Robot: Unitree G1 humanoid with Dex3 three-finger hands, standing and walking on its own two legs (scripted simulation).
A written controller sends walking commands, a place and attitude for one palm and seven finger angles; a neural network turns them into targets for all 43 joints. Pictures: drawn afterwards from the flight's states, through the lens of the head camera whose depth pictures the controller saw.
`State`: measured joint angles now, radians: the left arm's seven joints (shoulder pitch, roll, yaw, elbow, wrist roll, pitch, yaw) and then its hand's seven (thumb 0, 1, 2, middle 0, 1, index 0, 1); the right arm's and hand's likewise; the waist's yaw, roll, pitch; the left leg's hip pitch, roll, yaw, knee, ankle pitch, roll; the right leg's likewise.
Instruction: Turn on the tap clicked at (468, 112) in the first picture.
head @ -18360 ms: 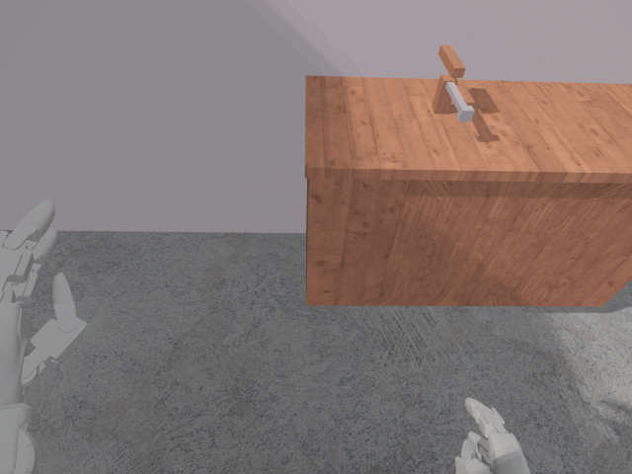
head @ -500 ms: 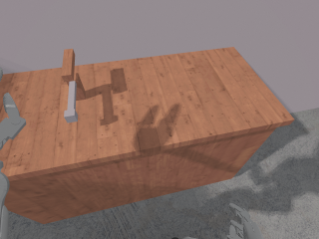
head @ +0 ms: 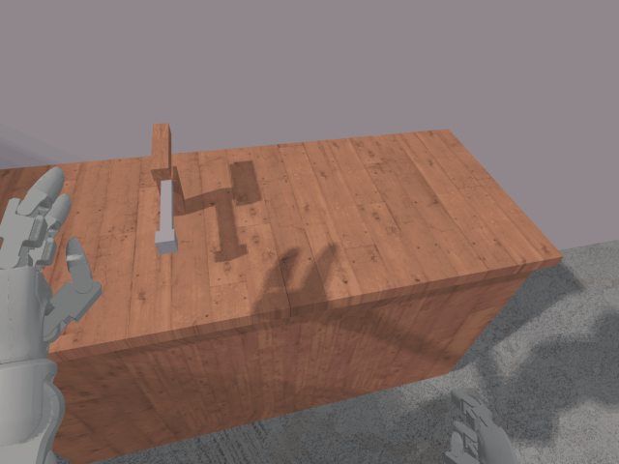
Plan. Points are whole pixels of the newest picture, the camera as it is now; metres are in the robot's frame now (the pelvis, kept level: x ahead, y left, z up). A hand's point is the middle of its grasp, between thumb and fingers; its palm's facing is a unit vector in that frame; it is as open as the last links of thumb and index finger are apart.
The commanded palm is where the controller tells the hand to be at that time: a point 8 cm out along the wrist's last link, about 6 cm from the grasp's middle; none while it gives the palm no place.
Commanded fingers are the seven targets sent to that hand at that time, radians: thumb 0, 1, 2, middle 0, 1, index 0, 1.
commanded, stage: look again from close up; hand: left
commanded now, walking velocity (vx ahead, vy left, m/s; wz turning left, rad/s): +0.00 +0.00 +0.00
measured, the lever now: (166, 241) +0.40 +0.28 +0.03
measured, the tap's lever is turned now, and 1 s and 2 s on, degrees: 0 0 0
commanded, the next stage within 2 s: come to a stop and stand still in 0.02 s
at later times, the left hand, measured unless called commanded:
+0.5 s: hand (80, 271) +0.23 +0.27 +0.17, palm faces +0.39 -0.86 -0.34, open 7.4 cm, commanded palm +0.17 +0.30 +0.18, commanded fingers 0.00 0.90 0.90 -0.20 -0.30 -0.20 -0.30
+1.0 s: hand (52, 343) +0.17 +0.28 +0.14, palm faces +0.42 -0.79 -0.44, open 7.4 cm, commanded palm +0.11 +0.29 +0.18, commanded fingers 0.00 0.90 0.90 -0.20 -0.30 -0.20 -0.30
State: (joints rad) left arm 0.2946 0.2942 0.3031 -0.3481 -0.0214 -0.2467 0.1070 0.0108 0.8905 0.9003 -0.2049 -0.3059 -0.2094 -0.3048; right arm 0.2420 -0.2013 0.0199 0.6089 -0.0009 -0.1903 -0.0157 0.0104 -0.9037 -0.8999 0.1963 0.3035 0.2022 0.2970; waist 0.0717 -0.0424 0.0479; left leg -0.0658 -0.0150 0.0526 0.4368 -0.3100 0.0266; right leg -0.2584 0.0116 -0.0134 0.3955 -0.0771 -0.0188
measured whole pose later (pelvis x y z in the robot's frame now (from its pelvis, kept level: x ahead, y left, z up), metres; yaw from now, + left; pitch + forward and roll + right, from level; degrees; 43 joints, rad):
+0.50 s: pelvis +0.01 +0.02 +0.00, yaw +0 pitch -4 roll -1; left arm 0.36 0.36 0.37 -0.48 -0.02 -0.25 0.09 0.01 0.89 0.90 -0.21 -0.31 -0.21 -0.31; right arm 0.20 -0.18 0.01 0.58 0.00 -0.15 0.00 0.01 -0.90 -0.90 0.20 0.30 0.20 0.30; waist 0.03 -0.06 0.12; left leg -0.06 -0.03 0.06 0.47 -0.34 0.05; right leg -0.25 0.00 -0.01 0.42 -0.10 0.01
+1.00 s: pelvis -0.02 -0.01 -0.01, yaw +5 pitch +0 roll +0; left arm 0.44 0.46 0.37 -0.41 -0.09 -0.28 0.10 0.01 0.88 0.90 -0.22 -0.31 -0.22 -0.31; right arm 0.28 -0.27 0.01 0.62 0.00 -0.21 0.04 0.01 -0.90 -0.90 0.20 0.30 0.20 0.30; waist 0.06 -0.04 0.12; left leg -0.26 -0.03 -0.03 0.57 -0.31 0.02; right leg -0.37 0.00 -0.04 0.49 -0.13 -0.02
